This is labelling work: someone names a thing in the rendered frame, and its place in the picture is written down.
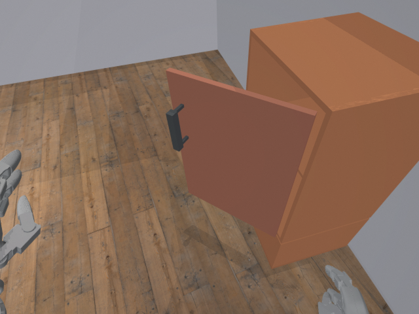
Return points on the handle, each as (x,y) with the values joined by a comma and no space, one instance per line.
(174,127)

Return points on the robot right hand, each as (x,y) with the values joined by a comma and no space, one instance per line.
(350,299)

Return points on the robot left hand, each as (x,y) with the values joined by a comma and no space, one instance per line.
(23,234)

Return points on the cupboard door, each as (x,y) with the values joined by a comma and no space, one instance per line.
(244,149)

